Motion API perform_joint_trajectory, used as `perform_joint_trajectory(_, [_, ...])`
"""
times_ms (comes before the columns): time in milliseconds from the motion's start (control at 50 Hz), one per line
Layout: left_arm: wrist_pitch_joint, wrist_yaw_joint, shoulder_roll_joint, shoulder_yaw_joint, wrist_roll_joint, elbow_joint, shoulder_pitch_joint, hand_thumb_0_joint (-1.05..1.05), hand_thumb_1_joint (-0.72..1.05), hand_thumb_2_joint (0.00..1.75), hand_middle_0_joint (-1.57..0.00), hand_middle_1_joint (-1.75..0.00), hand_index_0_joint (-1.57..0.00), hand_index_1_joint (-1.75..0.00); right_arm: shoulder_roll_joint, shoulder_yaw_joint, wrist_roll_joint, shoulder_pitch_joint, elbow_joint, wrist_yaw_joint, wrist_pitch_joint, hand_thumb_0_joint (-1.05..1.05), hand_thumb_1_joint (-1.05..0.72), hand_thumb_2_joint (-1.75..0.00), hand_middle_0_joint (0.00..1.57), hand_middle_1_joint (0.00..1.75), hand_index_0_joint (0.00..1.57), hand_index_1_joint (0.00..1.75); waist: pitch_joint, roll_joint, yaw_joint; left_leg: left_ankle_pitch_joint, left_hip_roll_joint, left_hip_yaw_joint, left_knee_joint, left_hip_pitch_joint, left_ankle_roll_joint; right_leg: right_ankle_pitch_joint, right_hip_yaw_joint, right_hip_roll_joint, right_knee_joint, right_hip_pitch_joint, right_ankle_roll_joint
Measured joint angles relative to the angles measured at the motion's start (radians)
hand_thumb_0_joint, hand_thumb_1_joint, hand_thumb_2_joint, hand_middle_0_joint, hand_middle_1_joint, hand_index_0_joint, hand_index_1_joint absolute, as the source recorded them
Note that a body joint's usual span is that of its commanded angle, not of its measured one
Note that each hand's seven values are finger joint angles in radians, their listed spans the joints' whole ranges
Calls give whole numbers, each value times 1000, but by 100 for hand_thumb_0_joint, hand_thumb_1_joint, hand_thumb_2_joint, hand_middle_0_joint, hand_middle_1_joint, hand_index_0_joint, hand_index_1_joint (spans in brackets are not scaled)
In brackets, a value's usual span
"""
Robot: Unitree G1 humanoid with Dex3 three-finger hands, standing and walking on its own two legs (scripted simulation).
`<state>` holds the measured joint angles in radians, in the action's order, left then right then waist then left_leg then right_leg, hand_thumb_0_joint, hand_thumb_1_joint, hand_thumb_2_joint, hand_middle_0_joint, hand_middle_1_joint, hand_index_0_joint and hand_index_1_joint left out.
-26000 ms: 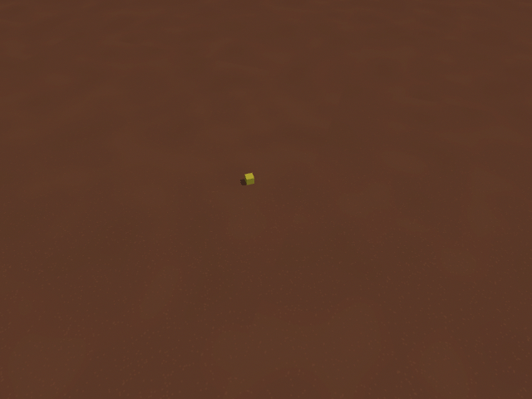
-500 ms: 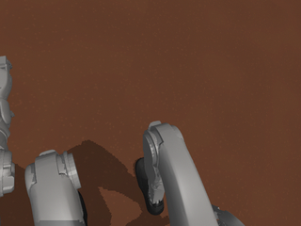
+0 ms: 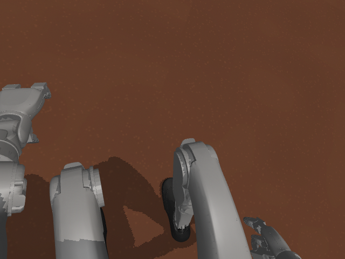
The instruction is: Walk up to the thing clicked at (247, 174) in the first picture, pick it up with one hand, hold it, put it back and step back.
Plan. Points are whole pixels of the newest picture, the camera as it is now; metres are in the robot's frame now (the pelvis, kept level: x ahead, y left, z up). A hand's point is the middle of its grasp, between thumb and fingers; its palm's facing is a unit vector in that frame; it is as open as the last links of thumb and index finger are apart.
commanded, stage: withdraw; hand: left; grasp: from above
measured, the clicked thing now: (0, 109) +0.55 +0.36 -0.33
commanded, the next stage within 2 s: home in 0.06 s
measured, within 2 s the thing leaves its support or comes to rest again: neither
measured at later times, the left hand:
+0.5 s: hand (9, 109) +0.46 +0.24 -0.09, palm faces -0.39 -0.24 -0.89, open 10.2 cm
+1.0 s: hand out of the picture +0.29 +0.21 +0.13, palm faces -0.13 -0.86 -0.49, open 7.4 cm
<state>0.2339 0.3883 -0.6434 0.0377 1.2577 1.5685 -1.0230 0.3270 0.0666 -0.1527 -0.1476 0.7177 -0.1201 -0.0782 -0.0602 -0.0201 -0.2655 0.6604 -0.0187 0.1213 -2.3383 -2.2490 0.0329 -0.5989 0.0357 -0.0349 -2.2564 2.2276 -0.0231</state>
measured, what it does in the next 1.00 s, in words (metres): rises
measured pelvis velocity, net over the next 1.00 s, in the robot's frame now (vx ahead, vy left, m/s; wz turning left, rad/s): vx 0.03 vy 0.01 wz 0.06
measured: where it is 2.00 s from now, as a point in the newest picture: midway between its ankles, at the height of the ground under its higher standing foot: (139, 235)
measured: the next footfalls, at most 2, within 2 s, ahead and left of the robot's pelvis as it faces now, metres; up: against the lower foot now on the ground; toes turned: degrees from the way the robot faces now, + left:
none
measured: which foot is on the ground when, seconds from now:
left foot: down 0.00-1.00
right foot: down 0.00-1.00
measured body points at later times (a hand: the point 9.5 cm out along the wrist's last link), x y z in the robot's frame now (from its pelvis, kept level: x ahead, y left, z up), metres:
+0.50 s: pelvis +0.02 +0.01 +0.05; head +0.22 +0.03 +0.44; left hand +0.47 +0.25 -0.04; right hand +0.06 -0.25 -0.08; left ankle +0.09 +0.13 -0.31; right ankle +0.12 -0.13 -0.31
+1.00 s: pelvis +0.03 +0.01 +0.23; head +0.15 +0.03 +0.66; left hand +0.30 +0.25 +0.16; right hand +0.26 -0.22 +0.14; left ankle +0.09 +0.13 -0.31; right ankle +0.12 -0.13 -0.31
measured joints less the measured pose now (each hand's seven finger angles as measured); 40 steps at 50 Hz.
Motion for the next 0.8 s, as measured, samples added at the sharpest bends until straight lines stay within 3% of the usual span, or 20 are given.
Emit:
perform_joint_trajectory(80, [-10,73,-23,-40,32,-13,-1,0,-28,82,-35,-81,-34,-81,-12,1,-22,-23,16,-3,-18,0,-92,-90,20,30,20,30,20,-3,-15,6,-3,11,-44,-46,3,-3,6,2,-32,37,-5])
perform_joint_trajectory(180, [-77,121,-5,-88,15,-118,40,0,-25,80,-35,-78,-35,-78,-42,-18,-20,-58,34,-27,-10,1,-91,-90,20,30,20,30,5,24,-15,22,-2,5,-63,-78,-8,-19,-1,4,-47,64,-12])
perform_joint_trajectory(240, [-126,105,15,-84,-23,-124,42,0,-24,80,-34,-77,-34,-77,-61,-25,-7,-69,43,-42,-3,1,-91,-90,20,30,20,30,-15,44,-8,34,3,-6,-51,-71,-17,-30,-9,6,-37,60,-17])
perform_joint_trajectory(340, [-170,15,55,-84,-103,-187,78,0,-15,86,-29,-72,-28,-72,-79,-37,29,-83,42,-51,11,1,-90,-90,20,30,20,30,-49,78,23,50,9,-17,-12,-32,-26,-45,-14,7,1,23,-22])
perform_joint_trajectory(440, [-184,-93,112,-83,-221,-375,199,0,9,88,-26,-60,-25,-60,-76,-63,75,-93,12,-46,41,1,-90,-90,21,30,20,30,-87,102,72,56,11,-23,58,43,-28,-55,-14,1,67,-52,-24])
perform_joint_trajectory(600, [-240,-233,196,-34,-489,-756,489,0,59,89,-22,-39,-22,-39,-49,-109,135,-41,-52,9,85,1,-90,-90,21,30,20,30,-136,95,155,36,17,-37,245,235,-28,-41,-13,-6,241,-238,-18])
perform_joint_trajectory(680, [-275,-271,230,-9,-606,-901,620,0,75,89,-22,-35,-22,-34,-36,-124,152,7,-79,43,80,1,-90,-90,20,30,20,30,-144,75,184,17,18,-43,344,344,-24,-26,-10,-9,333,-345,-12])
perform_joint_trajectory(800, [-336,-273,277,10,-757,-1059,789,1,85,90,-22,-32,-22,-31,-39,-117,171,73,-108,95,48,1,-90,-90,20,30,20,30,-152,52,209,-8,20,-46,485,511,-21,-6,-5,-11,467,-509,-7])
